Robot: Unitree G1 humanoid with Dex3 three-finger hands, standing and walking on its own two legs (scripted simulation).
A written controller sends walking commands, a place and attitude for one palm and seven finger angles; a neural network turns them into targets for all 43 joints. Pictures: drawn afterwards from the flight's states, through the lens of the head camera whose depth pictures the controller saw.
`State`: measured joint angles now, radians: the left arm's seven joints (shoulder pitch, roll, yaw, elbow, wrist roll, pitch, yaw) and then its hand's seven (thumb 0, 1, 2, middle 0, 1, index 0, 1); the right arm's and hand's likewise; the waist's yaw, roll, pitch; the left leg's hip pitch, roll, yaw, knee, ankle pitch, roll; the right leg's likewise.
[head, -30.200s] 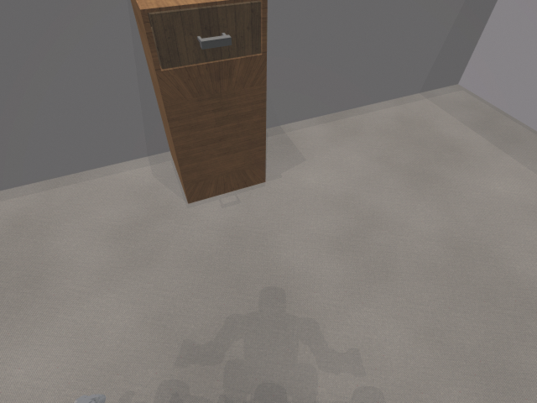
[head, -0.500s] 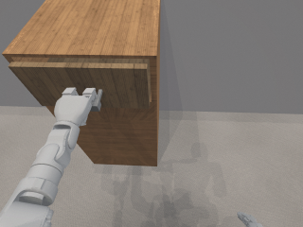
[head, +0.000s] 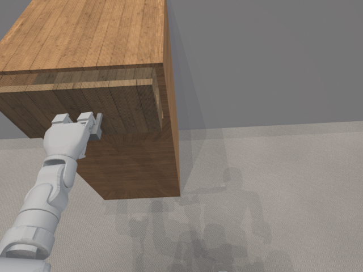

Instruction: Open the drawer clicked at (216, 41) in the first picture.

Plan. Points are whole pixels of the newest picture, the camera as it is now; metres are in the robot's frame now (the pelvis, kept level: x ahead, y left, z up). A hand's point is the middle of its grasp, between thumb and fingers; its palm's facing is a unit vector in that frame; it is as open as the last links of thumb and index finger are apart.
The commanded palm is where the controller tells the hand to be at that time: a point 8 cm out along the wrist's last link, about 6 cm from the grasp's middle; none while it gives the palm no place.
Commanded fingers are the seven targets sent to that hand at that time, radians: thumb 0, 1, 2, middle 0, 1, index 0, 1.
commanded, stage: pull the drawer open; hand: left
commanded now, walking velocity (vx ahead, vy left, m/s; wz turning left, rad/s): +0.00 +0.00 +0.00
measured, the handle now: (79, 125) +0.45 +0.26 +0.04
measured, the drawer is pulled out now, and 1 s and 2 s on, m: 0.05 0.13 0.30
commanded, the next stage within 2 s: none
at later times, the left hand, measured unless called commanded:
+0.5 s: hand (71, 179) +0.31 +0.25 +0.02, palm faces +0.00 -0.04 -1.00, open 6.1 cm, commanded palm +0.29 +0.25 +0.08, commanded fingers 0.00 0.90 0.90 -0.40 -1.35 -0.40 -1.35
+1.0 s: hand (71, 181) +0.31 +0.25 +0.02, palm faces -0.02 -0.04 -1.00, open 6.1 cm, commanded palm +0.25 +0.25 +0.08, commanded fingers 0.00 0.90 0.90 -0.40 -1.35 -0.40 -1.35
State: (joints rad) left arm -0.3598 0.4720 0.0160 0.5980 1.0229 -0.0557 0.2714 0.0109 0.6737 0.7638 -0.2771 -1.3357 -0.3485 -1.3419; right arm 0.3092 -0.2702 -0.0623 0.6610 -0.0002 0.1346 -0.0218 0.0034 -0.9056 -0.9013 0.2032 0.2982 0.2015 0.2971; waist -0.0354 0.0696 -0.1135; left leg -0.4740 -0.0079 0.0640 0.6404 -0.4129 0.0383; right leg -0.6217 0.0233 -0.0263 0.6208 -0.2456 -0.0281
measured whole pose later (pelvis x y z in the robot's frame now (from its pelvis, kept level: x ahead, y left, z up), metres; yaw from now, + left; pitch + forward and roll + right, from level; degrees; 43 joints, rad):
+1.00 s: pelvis +0.00 -0.01 +0.00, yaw +0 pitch +10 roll +0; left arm -0.06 0.44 0.02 0.31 1.01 -0.03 0.26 0.02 0.67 0.77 -0.28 -1.32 -0.37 -1.33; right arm 0.20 -0.26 -0.04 0.65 -0.01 0.09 -0.05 0.01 -0.90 -0.90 0.20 0.30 0.20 0.30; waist 0.01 0.06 -0.09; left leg -0.38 -0.01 0.06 0.63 -0.41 0.02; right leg -0.54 0.02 -0.03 0.64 -0.26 -0.04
